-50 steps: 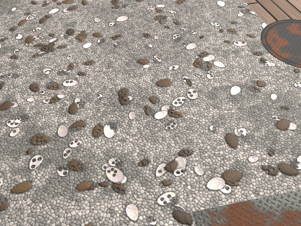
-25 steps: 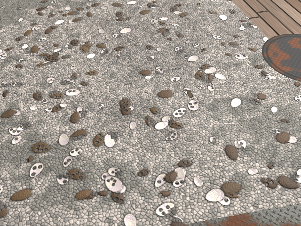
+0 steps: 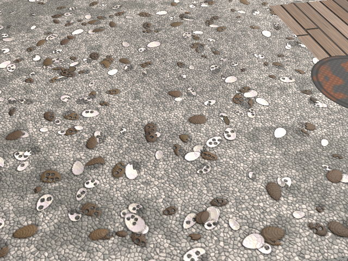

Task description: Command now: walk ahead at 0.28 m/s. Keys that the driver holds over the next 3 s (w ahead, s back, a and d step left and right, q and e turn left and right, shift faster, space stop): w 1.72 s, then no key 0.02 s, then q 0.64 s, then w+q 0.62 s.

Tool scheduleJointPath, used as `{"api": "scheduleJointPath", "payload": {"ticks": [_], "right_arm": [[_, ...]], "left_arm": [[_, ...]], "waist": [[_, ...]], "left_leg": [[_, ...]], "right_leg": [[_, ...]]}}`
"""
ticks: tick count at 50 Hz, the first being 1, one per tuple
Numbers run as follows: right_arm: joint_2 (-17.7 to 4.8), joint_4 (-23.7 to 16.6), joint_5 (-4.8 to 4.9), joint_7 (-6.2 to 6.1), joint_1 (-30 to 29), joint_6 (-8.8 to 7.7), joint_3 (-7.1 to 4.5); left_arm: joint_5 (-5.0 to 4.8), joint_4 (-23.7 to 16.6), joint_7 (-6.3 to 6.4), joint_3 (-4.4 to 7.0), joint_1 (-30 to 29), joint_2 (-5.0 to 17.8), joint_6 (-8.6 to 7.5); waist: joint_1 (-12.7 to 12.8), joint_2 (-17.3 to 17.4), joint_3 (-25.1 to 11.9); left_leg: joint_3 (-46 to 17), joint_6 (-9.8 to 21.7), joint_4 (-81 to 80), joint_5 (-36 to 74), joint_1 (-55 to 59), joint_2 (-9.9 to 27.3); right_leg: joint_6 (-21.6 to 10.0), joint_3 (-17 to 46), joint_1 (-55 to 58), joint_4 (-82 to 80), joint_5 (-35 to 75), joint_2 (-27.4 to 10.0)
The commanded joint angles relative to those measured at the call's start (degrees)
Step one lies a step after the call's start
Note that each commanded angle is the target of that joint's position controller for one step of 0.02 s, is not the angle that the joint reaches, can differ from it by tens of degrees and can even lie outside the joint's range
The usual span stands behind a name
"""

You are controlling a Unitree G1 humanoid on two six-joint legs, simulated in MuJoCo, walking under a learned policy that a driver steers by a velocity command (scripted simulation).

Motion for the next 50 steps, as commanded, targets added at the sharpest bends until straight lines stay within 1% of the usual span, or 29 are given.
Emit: {"api": "scheduleJointPath", "payload": {"ticks": [1,3,4,5,6,7,8,9,10,12,14,16,20,23,26,27,28,29,30,31,32,33,34,35,36,39,42,45,50], "right_arm": [[-3.9,-6.2,0.15,0.87,-6.1,-2.63,-0.96],[-3.5,-6.0,0.94,1.23,-2.8,-3.79,-1.33],[-2.6,-4.3,1.28,1.2,2.6,-4.13,-1.49],[-3.4,-1.7,1.37,0.93,9.2,-4.31,-2.17],[-7.3,-0.4,0.5,0.31,16.4,-4.79,-3.34],[-13.4,1.3,1.13,0.34,23.3,-4.4,-4.91],[-9.8,0.7,1.05,0.27,18.7,-3.79,-4.08],[-7.5,-1.7,0.84,0.61,12.7,-4.1,-3.42],[-6.4,-3.0,0.69,0.86,9.9,-4.64,-3.02],[-5.5,-3.4,1.07,0.44,8.0,-5.53,-2.46],[-4.0,-1.6,1.17,0.35,11.7,-6.22,-1.82],[-4.1,-0.7,1.27,0.11,14.4,-6.36,-1.53],[-3.5,-0.5,1.07,-0.15,15.5,-6.37,-0.84],[-4.5,0.0,1.0,-0.52,16.1,-6.56,-0.87],[-6.2,-0.2,0.99,-0.79,13.8,-6.89,-1.29],[-6.8,-0.4,0.89,-0.89,12.8,-6.77,-1.53],[-7.5,-0.7,1.14,-0.86,11.3,-6.44,-1.76],[-6.9,-1.5,1.42,-0.54,11.0,-6.31,-1.6],[-0.8,-3.1,2.14,0.09,14.9,-6.13,-0.56],[-3.1,-2.8,2.5,0.53,16.7,-5.76,-1.71],[-5.5,-4.8,1.5,0.39,10.0,-5.58,-2.35],[-5.5,-6.2,1.05,0.7,5.5,-5.92,-2.49],[-4.2,-6.2,0.96,0.81,4.7,-5.78,-2.56],[-3.1,-6.0,0.2,1.03,5.4,-5.07,-2.54],[-1.6,-5.7,-0.18,1.35,6.8,-4.32,-2.35],[-1.7,-7.6,-0.26,1.93,2.8,-2.93,-2.55],[-2.8,-11.0,0.04,2.29,-6.3,-2.61,-2.69],[-2.0,-13.5,0.71,2.5,-13.6,-2.86,-2.18],[-2.2,-16.2,0.98,2.31,-21.2,-3.33,-1.79]], "left_arm": [[0.54,-0.6,-0.19,2.3,4.6,9.0,-1.08],[-0.06,-1.4,-0.42,2.52,2.0,8.5,-1.82],[-0.56,-2.2,-0.52,2.51,-0.5,8.2,-1.97],[-0.44,-3.1,-0.61,2.26,-1.9,7.0,-2.33],[-0.2,-4.5,-1.0,1.3,-3.5,3.9,-3.12],[0.06,-6.9,-1.46,0.81,-3.5,1.9,-3.65],[1.7,-7.0,-1.79,1.76,-4.9,6.1,-3.57],[1.56,-6.9,-2.47,1.59,-5.5,4.7,-3.86],[1.1,-6.3,-2.86,1.31,-5.0,3.4,-4.42],[1.23,-6.2,-3.64,1.51,-4.3,3.2,-3.94],[1.07,-6.7,-3.7,1.87,-5.8,3.8,-3.23],[0.97,-7.9,-3.66,1.81,-9.0,3.1,-2.68],[0.45,-12.6,-3.74,0.98,-20.2,1.5,-2.42],[-0.04,-14.6,-3.61,0.49,-24.5,1.2,-2.47],[-0.07,-14.0,-2.7,1.48,-19.1,3.8,-2.86],[-0.14,-12.1,-2.31,2.24,-12.6,5.1,-3.24],[-0.09,-9.2,-1.89,3.07,-3.8,6.2,-3.7],[0.93,-7.0,-1.32,4.2,4.5,8.8,-4.05],[2.34,-6.7,-1.19,5.46,9.4,14.2,-4.13],[0.69,-6.8,-1.97,5.66,6.3,13.7,-3.34],[-0.55,-8.0,-2.16,4.91,-1.2,10.5,-3.37],[-0.79,-8.8,-2.44,3.86,-5.5,6.5,-3.91],[-0.26,-8.5,-2.46,3.15,-6.8,4.1,-4.57],[-0.2,-7.5,-2.16,2.46,-6.0,2.4,-5.13],[-0.14,-6.6,-1.98,2.17,-4.4,2.1,-5.67],[-0.21,-5.2,-1.67,2.34,-0.6,4.4,-6.71],[-0.39,-4.7,-1.73,2.05,3.2,4.9,-6.54],[-0.51,-4.2,-1.7,1.6,6.5,4.4,-6.43],[0.1,-2.6,-0.96,1.36,11.7,4.8,-6.13]], "waist": [[1.6,-6.5,12.4],[-1.2,-5.9,10.9],[-4.1,-5.0,9.8],[-6.6,-2.1,8.0],[-9.6,8.4,5.4],[-9.9,19.7,2.7],[-6.2,9.7,7.6],[-3.8,4.0,10.6],[-2.4,1.4,10.8],[-0.6,3.9,8.2],[-0.6,3.9,7.7],[-1.0,3.9,7.3],[-2.6,5.1,9.3],[-3.2,6.2,9.7],[0.6,6.7,5.9],[3.4,6.7,2.4],[7.2,6.1,-1.9],[10.3,4.1,-6.3],[7.7,-6.4,-13.1],[6.1,-8.3,-15.1],[3.3,-3.5,-4.5],[2.4,-0.7,1.4],[0.1,1.4,4.1],[-1.7,1.6,4.8],[-2.7,0.1,4.5],[-3.4,-1.0,5.3],[-1.5,-1.4,7.1],[0.7,-2.2,7.2],[3.2,-3.6,7.0]], "left_leg": [[0.1,1.5,4.6,-2.5,-15.1,1.8],[2.0,2.0,-3.3,2.7,-6.0,0.8],[3.9,2.1,-9.4,7.1,4.4,-1.1],[2.9,2.0,-12.7,8.0,15.8,-2.2],[-11.9,3.2,-21.6,-1.1,24.2,7.8],[-35.8,8.5,-30.5,-14.5,28.1,20.4],[-36.7,9.6,-30.3,-17.3,21.7,21.7],[-31.8,9.1,-30.2,-13.6,16.9,19.7],[-24.9,7.8,-29.8,-1.0,15.0,16.8],[-18.5,7.2,-31.3,6.7,13.7,13.7],[-12.7,6.7,-29.5,23.0,16.5,11.9],[-9.0,6.3,-28.4,32.9,17.9,10.9],[-4.9,6.1,-28.8,41.8,15.3,8.9],[-3.5,6.1,-28.7,47.6,15.1,9.4],[-2.2,5.3,-20.8,66.4,18.4,11.0],[-1.7,4.9,-13.5,71.1,19.7,11.0],[-0.9,4.4,-3.3,69.0,18.1,10.2],[-0.1,4.0,10.1,54.8,9.2,8.3],[2.2,2.7,31.8,14.8,-6.4,0.8],[-3.5,2.7,44.0,-4.4,-18.0,-5.2],[-5.3,3.7,43.6,1.4,-22.8,-0.2],[-4.9,3.8,40.1,6.1,-21.8,1.8],[-5.0,3.6,36.6,8.2,-18.6,3.5],[-5.0,3.0,33.9,8.7,-14.9,4.5],[-4.8,2.3,31.6,8.8,-12.6,5.0],[-2.6,0.6,26.9,11.5,-16.0,5.7],[-0.2,-0.7,18.5,18.2,-21.8,6.4],[2.1,-1.4,7.9,23.8,-21.3,4.9],[4.1,0.2,-1.7,24.4,-21.9,2.3]], "right_leg": [[-11.7,22.9,-3.3,-16.5,-20.4,-18.6],[-9.7,17.1,-6.6,-13.6,-13.1,-16.0],[-8.1,13.1,-12.3,-10.4,-10.7,-13.4],[-6.5,9.6,-18.8,-4.6,-7.9,-10.4],[-4.0,1.6,-25.4,11.8,-4.3,-4.4],[-2.2,-5.3,-35.2,28.2,-12.4,1.6],[-3.1,-1.8,-37.2,37.7,-11.3,-2.7],[-3.5,-0.5,-37.6,40.2,-5.1,-5.1],[-3.1,0.0,-35.1,39.5,-0.1,-6.6],[-1.5,-1.9,-32.6,37.7,4.3,-7.9],[-0.5,-4.0,-34.1,37.3,5.9,-7.2],[0.2,-5.8,-36.2,35.7,7.2,-6.7],[0.8,-9.2,-34.6,23.1,11.2,-4.9],[-0.6,-11.4,-28.3,13.2,13.4,-3.0],[-4.1,-11.5,-18.6,9.8,11.5,-0.2],[-5.2,-11.0,-12.8,9.0,10.3,1.1],[-6.4,-10.5,-3.5,5.0,12.0,1.4],[-8.3,-4.0,9.1,3.1,7.9,-4.7],[-13.5,20.1,22.1,0.8,-0.4,-21.8],[-19.4,40.9,23.1,-9.4,-7.7,-27.0],[-16.8,32.4,14.4,-11.9,-14.1,-24.6],[-14.8,25.1,5.4,-14.3,-9.6,-22.3],[-12.7,19.4,-0.7,-15.6,-2.3,-19.9],[-11.0,14.3,-5.0,-16.2,3.9,-17.4],[-10.4,11.4,-6.9,-16.4,8.5,-16.6],[-10.3,5.8,-6.6,-17.7,15.5,-14.5],[-9.0,2.5,-3.7,-18.7,21.4,-12.8],[-7.0,-0.2,-1.0,-18.0,28.4,-11.4],[-7.0,-0.8,9.7,-15.0,37.2,-13.5]]}}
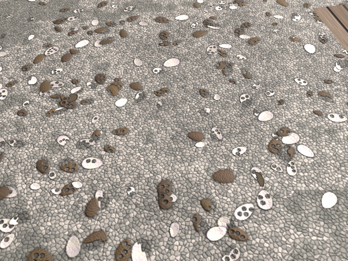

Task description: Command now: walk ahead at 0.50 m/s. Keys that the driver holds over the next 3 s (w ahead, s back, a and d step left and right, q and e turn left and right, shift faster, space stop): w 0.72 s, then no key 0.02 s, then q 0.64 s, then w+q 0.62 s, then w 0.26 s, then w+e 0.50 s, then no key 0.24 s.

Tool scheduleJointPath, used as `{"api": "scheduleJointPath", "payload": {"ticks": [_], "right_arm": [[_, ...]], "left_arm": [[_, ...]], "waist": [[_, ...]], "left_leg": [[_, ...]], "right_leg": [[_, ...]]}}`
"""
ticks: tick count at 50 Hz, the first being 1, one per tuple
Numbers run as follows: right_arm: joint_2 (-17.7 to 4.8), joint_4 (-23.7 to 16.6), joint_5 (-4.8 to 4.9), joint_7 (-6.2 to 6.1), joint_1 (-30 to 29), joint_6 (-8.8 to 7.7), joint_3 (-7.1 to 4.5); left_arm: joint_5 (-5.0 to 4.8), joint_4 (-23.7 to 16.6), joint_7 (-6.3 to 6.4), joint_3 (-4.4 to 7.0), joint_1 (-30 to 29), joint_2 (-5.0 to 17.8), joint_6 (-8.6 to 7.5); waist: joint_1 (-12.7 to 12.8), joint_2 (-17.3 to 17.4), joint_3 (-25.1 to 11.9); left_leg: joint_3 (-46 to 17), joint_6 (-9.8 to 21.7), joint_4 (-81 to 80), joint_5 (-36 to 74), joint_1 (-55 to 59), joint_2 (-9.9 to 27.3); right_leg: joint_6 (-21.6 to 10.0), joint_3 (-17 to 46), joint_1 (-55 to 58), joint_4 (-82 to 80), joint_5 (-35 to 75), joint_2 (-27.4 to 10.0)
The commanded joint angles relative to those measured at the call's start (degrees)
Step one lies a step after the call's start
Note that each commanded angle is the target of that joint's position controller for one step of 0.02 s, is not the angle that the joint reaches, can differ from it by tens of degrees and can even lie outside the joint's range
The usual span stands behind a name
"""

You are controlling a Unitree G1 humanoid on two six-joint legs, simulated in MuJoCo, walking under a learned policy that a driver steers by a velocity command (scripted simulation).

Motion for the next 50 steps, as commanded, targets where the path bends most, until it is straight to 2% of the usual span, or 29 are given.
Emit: {"api": "scheduleJointPath", "payload": {"ticks": [1,4,5,6,7,8,9,10,11,12,13,14,17,20,23,28,31,32,33,34,35,36,37,38,39,41,43,45,50], "right_arm": [[-2.8,-5.1,0.13,-0.14,-6.8,-1.11,-0.26],[-4.5,-3.9,0.0,-0.85,-0.9,-1.87,-1.14],[-5.6,-1.7,-0.04,-1.31,5.9,-2.24,-1.82],[-7.0,1.4,-0.62,-1.83,15.6,-2.79,-2.68],[-11.9,3.3,-2.12,-2.45,25.6,-3.07,-4.09],[-15.2,3.5,-1.45,-1.95,26.0,-2.29,-5.22],[-12.4,2.4,0.19,-1.33,19.9,-1.7,-4.74],[-8.9,1.7,0.52,-1.14,14.5,-1.96,-3.68],[-5.8,2.0,0.18,-1.05,12.6,-2.46,-2.87],[-4.0,2.9,0.03,-1.31,13.1,-3.07,-2.21],[-3.1,3.8,0.18,-1.57,13.4,-3.35,-1.82],[-3.5,4.5,0.2,-1.68,14.9,-3.83,-1.82],[-5.6,5.9,0.43,-1.81,18.2,-4.61,-2.04],[-5.6,6.4,0.52,-1.73,21.4,-4.44,-1.7],[-5.5,6.9,0.56,-1.76,24.3,-4.37,-1.41],[-6.0,8.5,0.01,-2.35,28.8,-4.09,-1.37],[-7.0,8.8,-0.37,-2.91,27.5,-3.84,-1.69],[-7.6,8.7,-0.41,-3.02,26.6,-3.77,-1.87],[-8.0,8.7,-0.28,-2.98,25.7,-3.55,-1.98],[-7.6,8.2,0.11,-2.86,24.8,-3.44,-1.79],[-4.0,5.8,1.64,-2.38,26.3,-3.5,-0.78],[-3.4,6.0,2.68,-1.96,30.6,-3.51,-1.2],[-6.9,5.6,1.32,-2.3,25.8,-3.08,-2.19],[-5.3,4.7,0.99,-2.29,22.0,-3.22,-1.93],[-3.6,5.1,0.93,-2.44,21.6,-3.0,-1.78],[-2.3,6.0,-0.55,-2.33,23.6,-1.16,-1.97],[-2.0,5.5,-0.55,-2.07,23.5,0.16,-2.38],[-2.4,4.1,-0.46,-1.86,20.7,0.96,-2.63],[-1.2,-0.4,-0.34,-1.12,11.0,1.49,-1.58]], "left_arm": [[0.55,-0.3,0.7,1.11,5.3,7.6,-0.14],[0.86,-0.4,1.15,1.51,2.7,9.1,-0.06],[0.91,-0.5,1.11,1.67,2.1,9.6,0.1],[0.41,-0.9,0.98,1.67,0.7,9.7,0.25],[-0.26,-2.9,0.74,1.04,0.5,7.6,0.11],[-2.59,-3.1,-0.08,0.72,7.7,3.3,0.12],[-0.82,-3.1,0.23,2.03,3.1,8.7,0.49],[-0.37,-5.1,0.06,2.16,-2.8,8.2,0.25],[-0.32,-5.5,-0.08,2.1,-4.8,6.9,0.12],[0.58,-5.9,-0.25,2.33,-6.0,6.3,0.7],[1.22,-5.4,-0.68,2.0,-3.9,4.5,1.62],[1.45,-5.3,-0.99,1.98,-3.2,3.8,2.27],[1.6,-7.2,-1.6,2.15,-8.0,4.0,3.36],[1.28,-10.2,-1.96,2.1,-16.5,4.8,3.62],[0.7,-12.5,-2.09,1.53,-23.2,4.1,3.46],[0.46,-15.1,-1.94,1.29,-30.3,4.6,2.98],[0.49,-15.5,-1.71,1.76,-29.0,5.5,2.26],[0.53,-14.5,-1.4,2.19,-25.3,6.1,1.96],[0.66,-12.1,-0.99,2.84,-18.1,7.0,1.52],[1.39,-8.9,-0.44,3.8,-8.1,8.9,0.9],[3.02,-7.5,0.2,5.26,1.0,14.5,0.56],[1.75,-7.1,-0.38,6.06,1.6,16.7,1.51],[0.24,-8.4,-0.63,5.33,-5.9,14.0,2.03],[-0.03,-9.5,-0.7,4.13,-11.4,10.0,1.6],[0.26,-9.3,-0.7,3.22,-13.2,7.0,0.97],[0.19,-7.7,-0.11,2.19,-12.3,4.2,0.01],[0.14,-7.3,0.17,2.34,-10.9,6.0,-0.79],[0.08,-7.9,0.61,2.55,-10.8,7.8,-0.78],[-0.16,-8.1,1.9,2.27,-9.4,8.0,0.69]], "waist": [[0.1,-5.7,3.2],[-3.8,-6.7,0.0],[-6.6,-6.7,-3.4],[-10.9,-5.6,-8.1],[-13.8,-0.4,-15.2],[-9.7,13.6,-22.2],[-8.3,2.2,-16.0],[-7.1,0.1,-7.9],[-5.3,-2.6,-2.9],[-3.8,-2.4,-1.4],[-2.2,-1.4,-1.5],[-1.8,0.1,-1.4],[-1.3,0.7,0.2],[-3.1,1.0,1.9],[-4.9,1.6,2.4],[-7.0,2.4,3.2],[-5.1,2.7,2.6],[-3.4,3.1,0.7],[-0.3,2.5,-2.9],[3.7,0.8,-8.3],[5.3,-6.9,-16.3],[3.1,-15.8,-22.2],[0.6,-6.5,-13.6],[-0.9,-3.5,-6.4],[-2.8,-1.6,-2.9],[-5.4,-3.5,-1.8],[-6.6,-4.9,-2.8],[-7.0,-5.8,-3.2],[-4.9,-7.8,-2.9]], "left_leg": [[2.4,1.4,-4.2,-1.1,-0.9,-2.8],[3.4,4.4,-7.5,-8.3,8.8,-6.3],[3.7,5.6,-9.6,-9.1,15.8,-8.0],[2.5,7.3,-13.2,-5.4,28.5,-6.9],[-11.2,10.3,-12.9,-9.0,43.7,5.9],[-40.9,19.8,-20.4,-12.0,56.8,20.4],[-38.6,18.2,-22.9,-15.6,50.8,17.6],[-29.9,16.3,-24.4,-14.3,42.6,15.6],[-24.1,14.2,-26.6,-8.2,35.1,13.2],[-19.7,12.1,-27.2,-3.3,31.2,10.6],[-16.2,10.6,-28.6,-3.3,27.9,8.7],[-15.2,10.9,-29.0,-0.6,26.5,8.5],[-10.9,10.5,-30.8,2.8,26.5,6.7],[-8.3,9.5,-32.1,5.7,28.6,5.2],[-6.2,8.5,-32.0,9.3,30.8,4.2],[-5.6,8.9,-29.6,14.5,39.4,6.5],[-4.8,8.1,-24.6,25.2,42.7,8.0],[-4.1,7.4,-20.2,32.9,42.6,7.8],[-2.9,6.6,-12.1,37.3,41.8,6.6],[-1.1,5.4,-0.6,31.3,35.3,4.3],[1.7,3.3,18.6,8.6,19.2,-0.2],[-0.6,2.3,36.0,-29.6,5.1,-10.0],[-6.0,2.8,38.8,-25.9,0.5,-5.8],[-6.2,2.5,36.8,-22.0,1.0,-4.1],[-6.2,2.2,33.2,-20.2,4.1,-2.5],[-5.9,1.1,28.5,-19.6,10.4,-1.6],[-4.8,0.5,27.6,-17.6,10.9,-3.1],[-3.7,0.1,24.6,-14.2,8.4,-3.2],[0.2,-0.2,8.7,-5.6,9.0,-2.8]], "right_leg": [[-5.1,6.8,1.9,0.7,36.3,-16.7],[-4.3,5.4,4.4,9.8,54.8,-17.8],[-3.7,4.9,4.4,17.4,58.6,-17.3],[-2.7,3.4,-1.1,28.3,53.0,-15.6],[-1.9,1.5,-13.6,45.5,31.7,-12.6],[0.6,0.9,-33.8,67.6,-12.9,-0.5],[-0.4,7.8,-39.7,70.5,-10.8,-4.2],[-0.5,8.1,-41.4,68.4,-6.2,-6.6],[-0.4,7.9,-39.6,64.5,-3.4,-8.5],[-0.1,8.2,-37.2,61.0,-2.2,-9.9],[0.5,7.7,-34.0,58.9,-1.4,-10.4],[1.0,7.2,-32.7,57.5,-1.4,-10.4],[2.5,5.3,-36.7,52.6,2.1,-11.3],[3.8,3.5,-41.4,44.6,8.5,-12.2],[4.2,1.7,-40.8,34.9,13.1,-11.2],[2.5,0.2,-41.0,26.1,13.1,-9.3],[0.0,-0.3,-36.3,22.3,7.4,-7.4],[-1.0,-1.0,-30.9,21.1,5.4,-5.6],[-2.2,-1.9,-22.5,18.3,5.8,-3.7],[-4.0,0.1,-9.0,16.3,8.0,-5.4],[-8.5,18.7,8.2,15.2,2.8,-20.6],[-15.2,43.4,15.3,6.8,1.0,-31.0],[-13.4,36.6,7.6,6.1,4.3,-28.5],[-11.9,27.3,-1.6,5.5,14.3,-27.1],[-9.4,20.1,-8.1,4.5,25.5,-24.6],[-5.9,10.4,-14.7,4.4,38.5,-21.2],[-5.6,6.2,-15.2,4.9,47.5,-20.5],[-5.4,2.7,-14.6,5.2,49.2,-19.9],[-4.4,-3.8,-13.2,6.7,46.7,-18.4]]}}
Over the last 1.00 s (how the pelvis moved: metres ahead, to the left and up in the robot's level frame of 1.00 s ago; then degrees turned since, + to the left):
0.49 0.03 0.00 0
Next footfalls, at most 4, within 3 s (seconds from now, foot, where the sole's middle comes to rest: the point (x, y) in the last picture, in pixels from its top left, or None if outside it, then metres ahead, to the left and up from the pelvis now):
0.12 left None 0.25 0.10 -0.78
0.68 right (216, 240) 0.55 -0.08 -0.78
1.20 left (172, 214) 0.65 0.09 -0.78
1.66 right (219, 213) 0.66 -0.10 -0.78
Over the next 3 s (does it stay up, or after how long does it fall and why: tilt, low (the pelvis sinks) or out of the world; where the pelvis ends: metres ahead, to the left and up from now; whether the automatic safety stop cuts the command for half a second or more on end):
stays up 1.05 0.41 0.00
